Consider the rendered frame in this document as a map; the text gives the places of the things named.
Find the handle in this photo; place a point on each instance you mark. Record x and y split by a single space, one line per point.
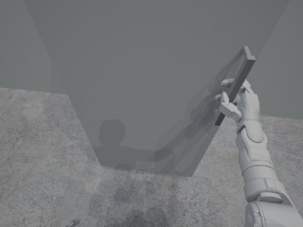
244 70

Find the left robot hand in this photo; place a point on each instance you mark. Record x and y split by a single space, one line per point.
71 222

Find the fridge door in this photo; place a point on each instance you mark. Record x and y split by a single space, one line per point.
142 75

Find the right robot hand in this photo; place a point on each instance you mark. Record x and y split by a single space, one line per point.
241 109

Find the robot right upper arm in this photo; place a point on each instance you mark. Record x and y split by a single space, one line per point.
269 214

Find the right robot forearm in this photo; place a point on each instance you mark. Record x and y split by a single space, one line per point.
260 180

